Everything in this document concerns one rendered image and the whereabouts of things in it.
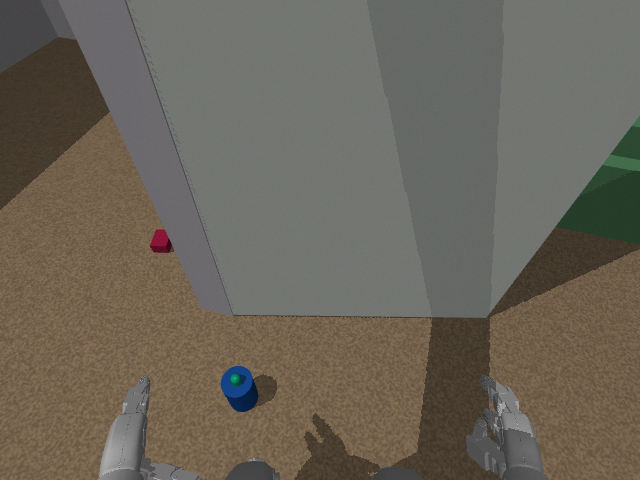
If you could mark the sofa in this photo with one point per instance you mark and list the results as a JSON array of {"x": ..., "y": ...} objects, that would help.
[{"x": 609, "y": 206}]

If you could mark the left robot hand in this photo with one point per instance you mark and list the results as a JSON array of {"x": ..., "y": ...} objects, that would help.
[{"x": 125, "y": 444}]

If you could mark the right robot hand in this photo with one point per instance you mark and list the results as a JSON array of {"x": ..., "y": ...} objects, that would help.
[{"x": 516, "y": 442}]

